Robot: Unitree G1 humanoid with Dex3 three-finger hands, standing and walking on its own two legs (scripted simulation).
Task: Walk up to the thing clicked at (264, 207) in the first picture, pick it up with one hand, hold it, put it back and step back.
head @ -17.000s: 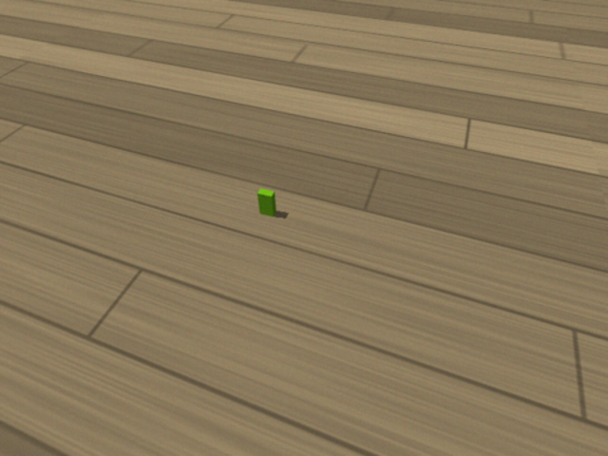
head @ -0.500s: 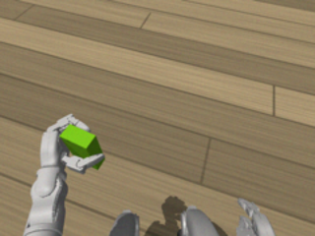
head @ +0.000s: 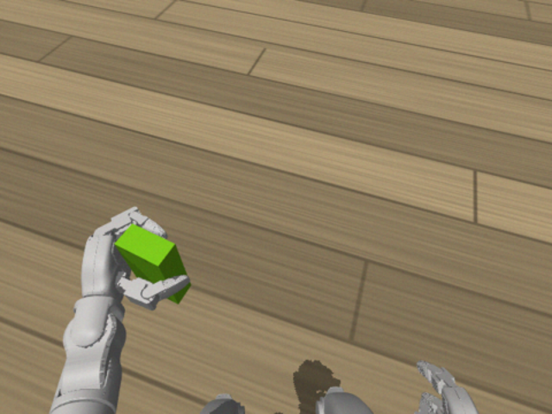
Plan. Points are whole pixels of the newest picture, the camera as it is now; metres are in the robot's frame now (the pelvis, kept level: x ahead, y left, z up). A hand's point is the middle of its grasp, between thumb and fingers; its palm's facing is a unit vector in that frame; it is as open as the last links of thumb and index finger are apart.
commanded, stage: hold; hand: left
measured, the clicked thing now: (157, 266) +0.33 +0.18 +0.02
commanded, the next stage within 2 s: crouch in 1.90 s
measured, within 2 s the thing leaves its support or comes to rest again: neither
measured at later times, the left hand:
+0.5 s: hand (156, 250) +0.33 +0.16 +0.06, palm faces +0.05 -1.00 +0.00, open 8.9 cm
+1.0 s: hand (156, 247) +0.33 +0.16 +0.08, palm faces +0.04 -1.00 +0.00, open 8.9 cm
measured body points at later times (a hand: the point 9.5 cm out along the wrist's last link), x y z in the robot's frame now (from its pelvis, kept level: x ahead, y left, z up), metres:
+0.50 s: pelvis +0.01 -0.01 +0.02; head +0.05 +0.00 +0.46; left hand +0.32 +0.22 +0.07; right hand +0.14 -0.25 -0.09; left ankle +0.01 +0.12 -0.68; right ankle +0.03 -0.13 -0.68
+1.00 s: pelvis +0.00 -0.01 +0.03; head +0.04 -0.01 +0.47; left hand +0.32 +0.21 +0.08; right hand +0.14 -0.26 -0.08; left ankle +0.01 +0.12 -0.68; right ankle +0.03 -0.13 -0.68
